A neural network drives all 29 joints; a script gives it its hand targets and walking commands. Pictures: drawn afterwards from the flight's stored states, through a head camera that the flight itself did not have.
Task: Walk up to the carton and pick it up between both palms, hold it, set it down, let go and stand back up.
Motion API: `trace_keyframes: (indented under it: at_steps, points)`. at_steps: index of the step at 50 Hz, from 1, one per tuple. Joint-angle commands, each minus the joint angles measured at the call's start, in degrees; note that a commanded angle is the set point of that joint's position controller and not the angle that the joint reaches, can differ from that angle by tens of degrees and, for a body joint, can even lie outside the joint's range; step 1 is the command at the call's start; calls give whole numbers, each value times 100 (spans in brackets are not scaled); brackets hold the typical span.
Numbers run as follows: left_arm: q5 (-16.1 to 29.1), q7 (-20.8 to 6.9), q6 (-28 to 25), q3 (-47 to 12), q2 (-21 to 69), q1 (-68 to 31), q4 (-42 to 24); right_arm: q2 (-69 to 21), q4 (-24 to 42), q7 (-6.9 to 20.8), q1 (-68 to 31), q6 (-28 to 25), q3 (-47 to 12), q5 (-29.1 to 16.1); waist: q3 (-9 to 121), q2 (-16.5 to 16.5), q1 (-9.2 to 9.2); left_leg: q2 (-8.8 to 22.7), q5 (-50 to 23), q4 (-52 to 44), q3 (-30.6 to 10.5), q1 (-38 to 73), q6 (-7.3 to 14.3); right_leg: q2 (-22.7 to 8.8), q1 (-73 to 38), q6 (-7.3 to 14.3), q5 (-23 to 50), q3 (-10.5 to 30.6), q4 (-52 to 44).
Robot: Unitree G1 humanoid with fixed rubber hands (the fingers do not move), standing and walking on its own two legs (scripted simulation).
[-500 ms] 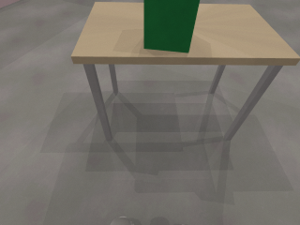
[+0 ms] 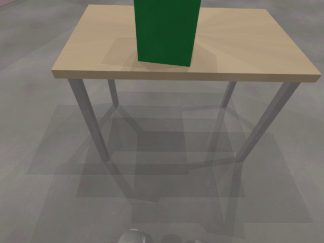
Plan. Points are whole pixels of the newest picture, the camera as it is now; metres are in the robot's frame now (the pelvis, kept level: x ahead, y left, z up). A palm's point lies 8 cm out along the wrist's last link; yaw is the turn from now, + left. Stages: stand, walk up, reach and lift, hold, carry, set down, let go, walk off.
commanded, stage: walk up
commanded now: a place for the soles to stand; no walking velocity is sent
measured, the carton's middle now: (168, 20) +0.83 +0.06 +0.15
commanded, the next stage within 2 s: none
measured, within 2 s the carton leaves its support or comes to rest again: neither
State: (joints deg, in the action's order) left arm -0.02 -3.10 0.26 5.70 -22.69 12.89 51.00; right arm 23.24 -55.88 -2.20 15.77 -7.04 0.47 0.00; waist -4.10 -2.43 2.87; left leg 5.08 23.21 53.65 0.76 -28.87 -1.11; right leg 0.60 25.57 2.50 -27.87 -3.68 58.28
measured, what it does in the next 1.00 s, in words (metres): steps to the right: right foot, then left foot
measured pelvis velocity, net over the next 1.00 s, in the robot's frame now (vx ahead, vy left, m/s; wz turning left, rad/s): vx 0.11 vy -0.13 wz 0.04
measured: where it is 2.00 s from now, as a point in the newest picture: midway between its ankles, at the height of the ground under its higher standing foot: outside the picture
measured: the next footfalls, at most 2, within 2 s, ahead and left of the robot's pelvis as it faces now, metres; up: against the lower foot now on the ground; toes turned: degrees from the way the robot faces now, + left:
right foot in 0.22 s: +0.12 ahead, -0.18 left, +0.00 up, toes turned -3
left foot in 0.48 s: +0.18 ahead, +0.03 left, +0.00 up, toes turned +3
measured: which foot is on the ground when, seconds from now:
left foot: down 0.00-0.22, up 0.24-0.46, down 0.48-1.00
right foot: up 0.00-0.20, down 0.22-0.50, up 0.52-0.70, down 0.72-1.00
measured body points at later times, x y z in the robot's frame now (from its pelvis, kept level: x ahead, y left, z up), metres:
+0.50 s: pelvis +0.07 -0.08 -0.01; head +0.11 -0.06 +0.44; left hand +0.13 +0.25 -0.13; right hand +0.15 -0.41 -0.11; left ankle +0.13 +0.06 -0.69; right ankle +0.08 -0.18 -0.69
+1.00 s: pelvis +0.11 -0.13 +0.00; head +0.14 -0.13 +0.44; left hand +0.17 +0.19 -0.12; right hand +0.18 -0.45 -0.12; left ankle +0.15 +0.02 -0.69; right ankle +0.13 -0.23 -0.69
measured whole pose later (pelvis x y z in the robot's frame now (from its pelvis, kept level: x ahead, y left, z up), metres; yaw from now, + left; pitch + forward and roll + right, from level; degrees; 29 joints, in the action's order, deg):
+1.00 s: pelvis +0.11 -0.13 +0.00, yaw +2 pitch -2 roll +0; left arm 0.0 -0.7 -0.1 6.3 -21.2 12.0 51.0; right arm 23.3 -55.7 -3.6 14.5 -4.4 0.4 0.0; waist -6.4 -0.2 1.5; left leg 3.3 25.2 55.1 -1.6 -28.0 -2.1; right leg -0.5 25.9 2.4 -28.6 -3.8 56.6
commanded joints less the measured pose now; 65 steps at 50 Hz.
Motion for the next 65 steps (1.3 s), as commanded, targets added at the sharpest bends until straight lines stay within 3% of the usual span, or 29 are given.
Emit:
trace_keyframes:
  at_steps: [1,4,9,10,11,12,13,14,17,21,24,25,26,27,28,34,35,37,38,39,42,47,49,51,54,55,57,63,65]
  points:
    - [-274,89,-96,297,-1424,-1140,-960,2694,70,-346,1317,-48,881,51,324,1086,-849,2128,855,-3374,-4279,3050,1983,-390,3297,-297,-685,907,1645]
    - [-289,-21,-62,395,-1414,-614,-750,2252,232,-354,533,-3,725,103,-172,810,-431,1811,121,-2819,-2861,1653,1748,-725,2324,-314,-403,957,1264]
    - [-208,-163,-37,468,-1319,46,-686,2410,435,-209,-300,48,740,219,-82,1821,22,1487,1078,-2545,-1923,382,1472,-612,528,-163,-519,471,-603]
    - [-188,-117,-77,538,-1339,774,-397,2203,495,-219,-576,110,673,247,296,1296,472,1103,865,-1424,-1245,-402,1147,-461,-1007,-182,-233,372,-1628]
    - [-284,-41,-137,646,-1554,1707,6,1616,522,-231,-377,162,458,258,626,-179,827,467,648,455,-455,-1409,782,-74,-2345,-234,-268,478,-2012]
    - [-352,37,-111,687,-1867,2044,-7,841,586,-253,-409,148,181,209,343,-1786,1103,-485,1393,2456,77,-2744,428,-756,-2379,-92,-1224,2063,-2736]
    - [-258,61,-127,663,-2281,1352,-315,1160,825,-315,-1070,197,269,80,-36,-1647,1029,-716,1466,2710,-479,-2962,414,-1799,-1192,445,-2062,4715,-4613]
    - [-189,80,-129,635,-2339,640,-517,1609,720,-356,-1018,166,443,71,-449,-585,554,-433,1056,2743,-658,-2466,408,-2065,-723,850,-2002,5303,-4854]
    - [-143,166,-197,550,-1928,368,-545,1668,370,-234,-71,64,412,27,129,-624,229,131,759,1779,-27,-2081,320,-1760,-1791,1199,842,3541,-3161]
    - [-171,188,-215,435,-1677,630,-497,1463,540,-229,-45,-48,376,-4,261,-771,259,3,904,457,158,-1426,364,-1715,-1621,1274,3184,2738,-2592]
    - [-91,192,-87,273,-1360,-249,-759,1300,115,-300,1107,-120,457,35,835,-368,-530,-519,-925,-1712,743,1329,471,-1011,-277,871,4373,1108,-1013]
    - [-59,166,-115,234,-1053,-410,-873,1692,-77,-379,1855,-150,586,103,1352,313,-922,59,-773,-2163,-506,2394,707,-616,445,402,3802,622,300]
    - [-88,176,-149,202,-922,-606,-1037,2621,57,-412,1896,-93,793,170,1354,1940,-1036,1515,-1167,-2819,-3728,3170,1568,112,2169,-97,1455,197,1333]
    - [-143,220,-59,289,-1291,-924,-912,2623,179,-387,1456,-57,830,52,880,1526,-935,2036,-1232,-3092,-4366,2860,2030,-32,2487,-231,-734,715,1656]
    - [-202,235,0,305,-1403,-981,-849,2473,209,-396,1083,-11,791,60,247,944,-765,2099,-688,-3074,-4180,2404,2153,-325,2714,-337,-907,755,1852]
    - [-81,124,-58,390,-1159,376,-382,1992,556,-247,-383,137,524,201,372,1854,80,1151,-1360,-1787,-1688,421,1469,-449,-8,-149,-331,507,-839]
    - [-91,160,-143,430,-1098,943,-107,1691,581,-208,-676,196,407,199,603,1172,444,708,-1438,-782,-1001,-302,1113,-160,-1291,-150,229,276,-1882]
    - [-225,318,-242,478,-1693,1014,-121,595,758,-232,-532,246,45,98,113,-1217,493,-657,1029,1925,-318,-2264,381,-1387,-1679,109,742,2945,-3089]
    - [-172,310,-229,496,-2141,522,-156,1172,639,-302,-655,316,236,-35,351,-815,380,-542,1200,1733,-984,-1736,426,-2120,-967,556,81,4330,-4089]
    - [-141,311,-190,492,-2115,0,-336,1582,477,-326,-578,278,385,-21,94,-513,220,-452,1134,1870,-821,-1576,336,-2063,-865,747,-77,4473,-4122]
    - [-51,416,-244,331,-1642,-199,-305,1514,317,-222,-211,250,362,29,89,-506,-61,-57,981,892,-424,-1025,282,-1774,-1106,824,2069,2991,-2851]
    - [-20,342,-161,206,-1390,-686,-444,1293,96,-195,326,111,399,71,490,-321,-475,-330,-500,-1463,72,1236,446,-1337,-32,708,2724,1652,-1746]
    - [83,347,-141,185,-1017,-648,-460,1895,186,-221,295,53,484,126,1020,919,-454,924,-2236,-1876,-2386,1687,1344,-300,392,-77,1867,544,-151]
    - [61,385,-124,228,-1080,-627,-342,1979,243,-249,42,94,488,72,745,845,-328,1229,-2542,-1769,-2816,1232,1802,-282,265,-230,807,588,-287]
    - [-74,376,-238,318,-1315,92,-161,1408,470,-232,-741,226,304,43,723,301,107,362,-2350,-244,-1180,-179,893,-876,-1036,67,1595,1454,-1916]
    - [-102,380,-289,389,-1618,205,-110,1152,550,-242,-793,295,252,2,456,-539,126,-277,-1045,738,-211,-1169,522,-1455,-1583,230,1966,2576,-2680]
    - [-138,397,-280,399,-1807,57,-167,1313,518,-296,-729,374,268,20,340,-410,117,-388,1312,1023,-535,-1310,546,-2134,-1401,696,1591,3347,-3148]
    - [-122,312,-134,210,-1394,-973,-469,1351,-13,-151,324,208,414,90,431,-166,-532,-342,-357,-1046,155,1309,486,-1334,327,682,1237,1741,-2183]
    - [-60,274,-89,173,-997,-926,-535,1712,106,-199,334,92,447,194,605,960,-537,728,-871,-2131,-2254,1447,1079,-378,710,45,1067,575,-610]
